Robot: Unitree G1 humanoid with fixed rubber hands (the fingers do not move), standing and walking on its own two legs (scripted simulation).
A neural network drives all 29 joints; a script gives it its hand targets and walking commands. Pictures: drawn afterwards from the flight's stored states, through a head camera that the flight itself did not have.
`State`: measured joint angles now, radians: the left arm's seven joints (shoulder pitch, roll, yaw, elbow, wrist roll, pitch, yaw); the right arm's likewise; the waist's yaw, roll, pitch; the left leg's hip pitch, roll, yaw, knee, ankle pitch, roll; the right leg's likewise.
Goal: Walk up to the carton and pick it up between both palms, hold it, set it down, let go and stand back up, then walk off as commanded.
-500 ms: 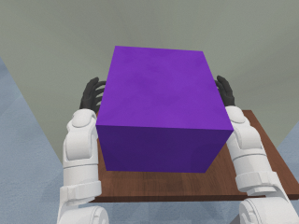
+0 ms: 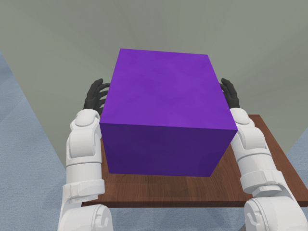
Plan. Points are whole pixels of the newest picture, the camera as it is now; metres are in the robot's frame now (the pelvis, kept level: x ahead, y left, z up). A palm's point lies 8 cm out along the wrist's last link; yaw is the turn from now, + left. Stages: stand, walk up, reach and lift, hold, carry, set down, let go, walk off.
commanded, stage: hold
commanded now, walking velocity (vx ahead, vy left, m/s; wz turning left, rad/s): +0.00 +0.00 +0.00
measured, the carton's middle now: (162, 109) +0.38 +0.00 +0.16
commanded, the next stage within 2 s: set down in 1.34 s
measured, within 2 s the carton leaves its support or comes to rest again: neither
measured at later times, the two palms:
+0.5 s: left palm (96, 110) +0.36 +0.16 +0.18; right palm (232, 110) +0.36 -0.18 +0.17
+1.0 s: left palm (93, 109) +0.36 +0.17 +0.18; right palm (231, 109) +0.36 -0.18 +0.18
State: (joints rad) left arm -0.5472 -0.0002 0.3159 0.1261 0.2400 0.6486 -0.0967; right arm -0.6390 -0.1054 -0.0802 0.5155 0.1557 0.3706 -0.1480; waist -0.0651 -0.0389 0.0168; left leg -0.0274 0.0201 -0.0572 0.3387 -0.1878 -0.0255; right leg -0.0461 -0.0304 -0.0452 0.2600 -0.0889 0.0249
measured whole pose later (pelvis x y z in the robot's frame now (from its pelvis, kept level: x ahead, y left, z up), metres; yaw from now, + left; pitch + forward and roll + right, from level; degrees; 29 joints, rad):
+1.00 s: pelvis +0.00 +0.00 +0.00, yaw +0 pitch -7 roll -1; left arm -0.54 -0.01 0.31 0.11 0.25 0.66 -0.09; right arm -0.63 -0.10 -0.09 0.51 0.16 0.37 -0.14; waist -0.07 -0.04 0.01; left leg -0.03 0.02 -0.06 0.35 -0.20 -0.02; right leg -0.04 -0.03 -0.04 0.27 -0.10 0.03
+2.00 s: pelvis +0.02 -0.01 +0.00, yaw +1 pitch -5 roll -1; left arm -0.40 -0.02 0.23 0.15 0.17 0.32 0.00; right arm -0.51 -0.08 -0.11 0.63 0.06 -0.06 -0.08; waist -0.02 -0.04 0.08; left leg -0.04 0.04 -0.09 0.35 -0.21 -0.05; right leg -0.05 -0.01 -0.08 0.26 -0.11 0.01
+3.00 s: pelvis +0.01 -0.03 +0.00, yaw -2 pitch +4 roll +0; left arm -0.53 -0.07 0.31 0.60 0.19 0.03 0.08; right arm -0.71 -0.16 -0.20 1.01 -0.05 -0.21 0.00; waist 0.09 0.00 -0.01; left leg -0.20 0.07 -0.04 0.29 -0.16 -0.06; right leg -0.25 0.02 -0.03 0.25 -0.07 -0.01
